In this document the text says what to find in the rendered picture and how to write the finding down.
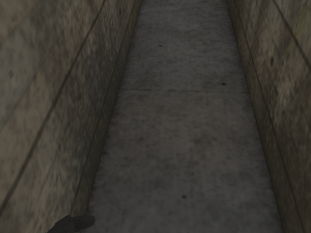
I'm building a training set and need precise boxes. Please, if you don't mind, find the robot left hand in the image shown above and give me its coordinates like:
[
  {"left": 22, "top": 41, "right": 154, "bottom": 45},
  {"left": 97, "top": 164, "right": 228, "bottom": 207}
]
[{"left": 46, "top": 215, "right": 95, "bottom": 233}]

